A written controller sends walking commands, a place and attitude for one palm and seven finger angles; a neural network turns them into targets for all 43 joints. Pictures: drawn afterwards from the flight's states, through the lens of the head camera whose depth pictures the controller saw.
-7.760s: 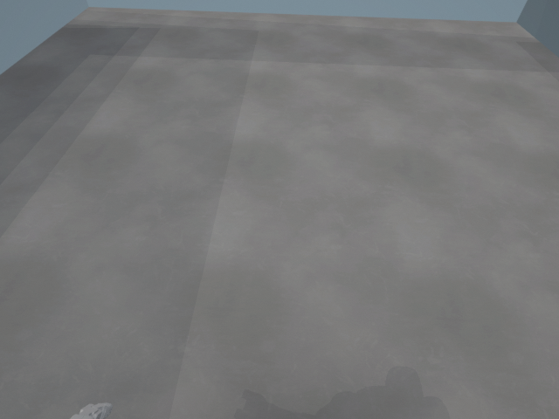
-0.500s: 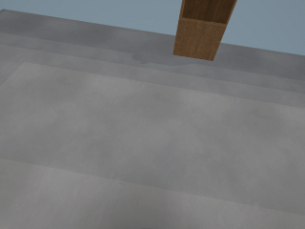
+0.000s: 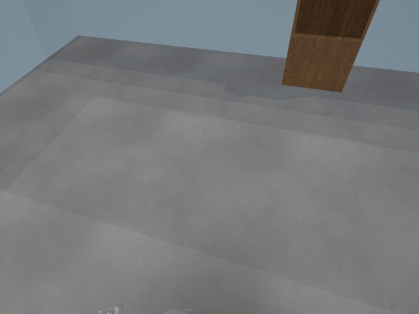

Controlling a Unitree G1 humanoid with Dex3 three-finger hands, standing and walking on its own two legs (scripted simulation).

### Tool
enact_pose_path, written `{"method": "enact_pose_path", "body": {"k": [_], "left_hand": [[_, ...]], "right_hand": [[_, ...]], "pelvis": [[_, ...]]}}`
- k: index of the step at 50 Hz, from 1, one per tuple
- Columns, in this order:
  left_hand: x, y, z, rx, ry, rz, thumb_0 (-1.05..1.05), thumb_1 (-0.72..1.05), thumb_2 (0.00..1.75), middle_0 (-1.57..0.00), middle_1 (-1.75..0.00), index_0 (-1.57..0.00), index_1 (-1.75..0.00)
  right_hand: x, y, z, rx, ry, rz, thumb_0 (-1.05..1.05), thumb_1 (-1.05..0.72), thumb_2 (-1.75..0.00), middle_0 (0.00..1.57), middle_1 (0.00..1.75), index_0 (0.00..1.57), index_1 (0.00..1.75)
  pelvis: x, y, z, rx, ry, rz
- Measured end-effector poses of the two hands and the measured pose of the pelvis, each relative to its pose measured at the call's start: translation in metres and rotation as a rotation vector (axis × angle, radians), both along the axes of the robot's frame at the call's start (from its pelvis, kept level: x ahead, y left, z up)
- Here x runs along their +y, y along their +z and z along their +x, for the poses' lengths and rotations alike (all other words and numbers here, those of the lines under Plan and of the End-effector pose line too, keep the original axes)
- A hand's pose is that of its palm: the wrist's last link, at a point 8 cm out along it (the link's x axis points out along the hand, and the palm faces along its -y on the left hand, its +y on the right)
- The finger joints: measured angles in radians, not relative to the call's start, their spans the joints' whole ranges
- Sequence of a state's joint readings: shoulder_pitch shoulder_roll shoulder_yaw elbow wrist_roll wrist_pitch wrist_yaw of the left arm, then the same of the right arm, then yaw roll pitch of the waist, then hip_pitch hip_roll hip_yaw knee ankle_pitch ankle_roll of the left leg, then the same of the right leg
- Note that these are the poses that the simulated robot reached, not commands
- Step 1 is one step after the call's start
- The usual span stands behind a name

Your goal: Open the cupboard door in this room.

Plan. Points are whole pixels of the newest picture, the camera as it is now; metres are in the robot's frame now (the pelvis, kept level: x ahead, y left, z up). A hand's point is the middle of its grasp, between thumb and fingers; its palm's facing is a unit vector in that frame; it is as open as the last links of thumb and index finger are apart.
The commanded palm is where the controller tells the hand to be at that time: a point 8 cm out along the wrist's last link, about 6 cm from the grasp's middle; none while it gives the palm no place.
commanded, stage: turn or walk to find it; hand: left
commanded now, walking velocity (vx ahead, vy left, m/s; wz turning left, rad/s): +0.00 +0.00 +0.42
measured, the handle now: out of the picture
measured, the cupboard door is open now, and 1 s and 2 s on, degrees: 0 0 0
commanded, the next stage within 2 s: stand and wait in 0.46 s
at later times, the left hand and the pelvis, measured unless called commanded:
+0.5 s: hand out of the picture -0.02 +0.27 -0.17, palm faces +0.24 -0.94 -0.24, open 7.4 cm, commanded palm none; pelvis -0.01 +0.05 +0.01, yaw +11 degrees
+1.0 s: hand out of the picture -0.02 +0.20 -0.15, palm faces +0.33 -0.91 -0.26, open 7.3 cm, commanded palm none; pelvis -0.01 +0.00 +0.01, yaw +19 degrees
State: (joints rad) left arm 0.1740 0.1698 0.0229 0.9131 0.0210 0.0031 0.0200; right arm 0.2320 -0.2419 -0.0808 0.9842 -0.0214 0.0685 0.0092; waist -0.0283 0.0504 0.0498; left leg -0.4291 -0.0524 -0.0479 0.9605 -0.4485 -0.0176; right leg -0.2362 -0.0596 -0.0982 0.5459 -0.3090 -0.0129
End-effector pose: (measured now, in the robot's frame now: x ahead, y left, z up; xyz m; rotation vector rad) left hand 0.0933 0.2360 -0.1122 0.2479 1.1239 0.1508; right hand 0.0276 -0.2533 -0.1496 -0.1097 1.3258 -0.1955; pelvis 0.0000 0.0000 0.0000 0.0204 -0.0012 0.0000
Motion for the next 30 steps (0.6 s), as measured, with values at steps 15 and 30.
{"method": "enact_pose_path", "body": {"k": [15,30], "left_hand": [[0.041,-0.035,-0.104,0.167,0.213,-0.060,0.00,0.90,0.90,-0.21,-0.30,-0.20,-0.30],[0.080,-0.019,-0.111,0.127,0.307,-0.040,0.00,0.91,0.90,-0.20,-0.30,-0.19,-0.30]], "right_hand": [[0.032,0.015,0.066,-0.047,0.216,-0.072,0.01,-0.91,-0.90,0.20,0.30,0.20,0.30],[0.086,0.034,0.089,-0.126,0.326,-0.042,0.00,-0.90,-0.90,0.20,0.30,0.20,0.30]], "pelvis": [[0.030,-0.008,-0.006,0.000,0.145,-0.024],[0.048,0.008,-0.010,-0.005,0.225,-0.033]]}}
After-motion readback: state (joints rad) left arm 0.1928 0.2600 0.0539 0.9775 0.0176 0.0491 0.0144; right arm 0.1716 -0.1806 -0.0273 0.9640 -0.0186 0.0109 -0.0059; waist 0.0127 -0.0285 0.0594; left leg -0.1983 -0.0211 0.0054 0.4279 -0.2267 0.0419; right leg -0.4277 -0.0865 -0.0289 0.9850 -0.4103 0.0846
